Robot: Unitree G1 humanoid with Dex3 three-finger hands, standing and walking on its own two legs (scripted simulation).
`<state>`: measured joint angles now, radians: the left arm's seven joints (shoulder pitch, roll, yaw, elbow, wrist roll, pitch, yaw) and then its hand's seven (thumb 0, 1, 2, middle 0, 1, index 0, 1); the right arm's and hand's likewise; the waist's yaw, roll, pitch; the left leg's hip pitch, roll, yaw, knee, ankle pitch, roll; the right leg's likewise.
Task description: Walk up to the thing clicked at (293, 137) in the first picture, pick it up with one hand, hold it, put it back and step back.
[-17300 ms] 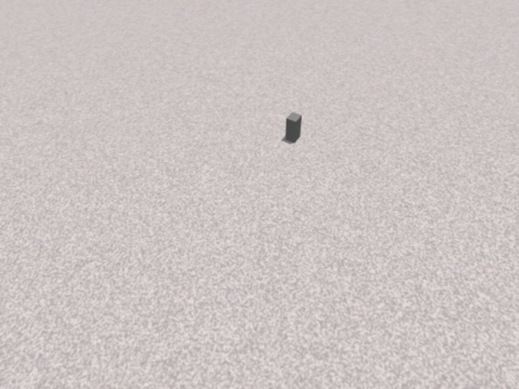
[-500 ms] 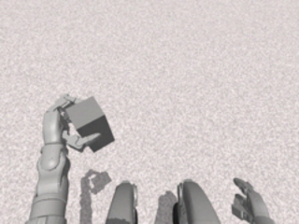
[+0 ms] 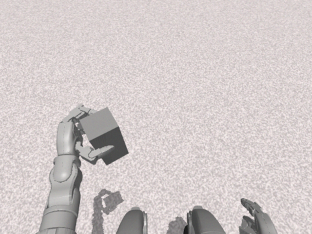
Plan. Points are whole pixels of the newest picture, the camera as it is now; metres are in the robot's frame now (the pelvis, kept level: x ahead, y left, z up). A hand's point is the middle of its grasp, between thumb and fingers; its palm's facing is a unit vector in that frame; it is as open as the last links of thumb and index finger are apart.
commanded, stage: lift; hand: left
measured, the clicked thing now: (107, 138) +0.34 +0.16 +0.01
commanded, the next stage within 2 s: hold in 0.46 s
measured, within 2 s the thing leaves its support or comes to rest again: neither
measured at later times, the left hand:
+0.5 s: hand (94, 127) +0.35 +0.17 +0.07, palm faces +0.11 -0.99 -0.02, open 10.3 cm
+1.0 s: hand (93, 126) +0.34 +0.17 +0.09, palm faces +0.12 -0.99 -0.01, open 10.2 cm
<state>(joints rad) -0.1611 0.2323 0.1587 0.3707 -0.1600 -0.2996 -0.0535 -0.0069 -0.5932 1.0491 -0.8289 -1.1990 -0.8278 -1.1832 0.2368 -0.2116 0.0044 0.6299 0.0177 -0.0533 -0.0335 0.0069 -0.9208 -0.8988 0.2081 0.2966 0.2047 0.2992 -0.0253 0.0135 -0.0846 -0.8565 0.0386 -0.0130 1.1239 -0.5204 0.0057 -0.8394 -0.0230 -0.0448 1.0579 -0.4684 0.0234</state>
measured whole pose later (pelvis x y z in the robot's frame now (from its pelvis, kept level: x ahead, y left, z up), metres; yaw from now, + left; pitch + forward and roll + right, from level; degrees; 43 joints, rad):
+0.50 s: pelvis +0.01 -0.01 +0.03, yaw +0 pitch +10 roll -2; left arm -0.14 0.22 0.17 0.43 -0.17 -0.33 -0.08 -0.01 -0.60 1.06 -0.82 -1.22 -0.82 -1.21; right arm 0.24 -0.22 0.00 0.65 0.02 -0.03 -0.04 0.01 -0.92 -0.90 0.21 0.30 0.20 0.30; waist -0.03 0.01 -0.05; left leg -0.66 0.04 -0.01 0.96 -0.47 -0.01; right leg -0.65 -0.02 -0.05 0.91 -0.43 0.01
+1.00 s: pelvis +0.01 -0.01 +0.04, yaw +0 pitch +7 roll -1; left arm -0.14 0.21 0.17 0.45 -0.17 -0.34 -0.08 -0.01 -0.54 1.00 -0.81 -1.17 -0.81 -1.16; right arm 0.24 -0.22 0.00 0.66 0.02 -0.02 -0.04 0.01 -0.92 -0.90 0.21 0.30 0.20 0.30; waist -0.02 0.00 -0.04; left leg -0.56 0.04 0.00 0.87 -0.43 -0.01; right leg -0.56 -0.02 -0.04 0.84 -0.40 0.01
